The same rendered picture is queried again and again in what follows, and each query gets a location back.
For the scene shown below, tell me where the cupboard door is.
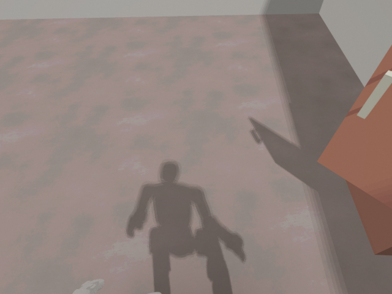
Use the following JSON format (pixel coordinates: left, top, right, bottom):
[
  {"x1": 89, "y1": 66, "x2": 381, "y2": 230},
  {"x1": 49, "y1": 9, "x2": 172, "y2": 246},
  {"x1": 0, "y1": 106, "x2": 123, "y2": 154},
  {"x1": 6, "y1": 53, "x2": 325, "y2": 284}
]
[{"x1": 317, "y1": 45, "x2": 392, "y2": 209}]

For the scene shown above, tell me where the handle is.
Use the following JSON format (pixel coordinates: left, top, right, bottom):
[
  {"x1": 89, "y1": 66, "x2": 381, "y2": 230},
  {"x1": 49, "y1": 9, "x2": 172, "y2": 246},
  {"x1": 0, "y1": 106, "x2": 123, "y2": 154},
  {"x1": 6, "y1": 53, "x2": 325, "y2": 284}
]
[{"x1": 357, "y1": 70, "x2": 392, "y2": 119}]

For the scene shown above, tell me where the robot left hand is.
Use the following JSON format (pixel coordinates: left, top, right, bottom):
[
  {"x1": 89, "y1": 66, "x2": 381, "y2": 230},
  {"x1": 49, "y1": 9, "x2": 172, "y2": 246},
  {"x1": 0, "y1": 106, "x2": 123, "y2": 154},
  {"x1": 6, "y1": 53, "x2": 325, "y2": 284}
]
[{"x1": 73, "y1": 279, "x2": 104, "y2": 294}]

